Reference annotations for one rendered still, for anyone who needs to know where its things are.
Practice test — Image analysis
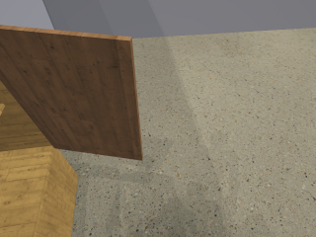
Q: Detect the cupboard door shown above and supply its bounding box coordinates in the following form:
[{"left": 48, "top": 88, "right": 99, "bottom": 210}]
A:
[{"left": 0, "top": 25, "right": 143, "bottom": 161}]

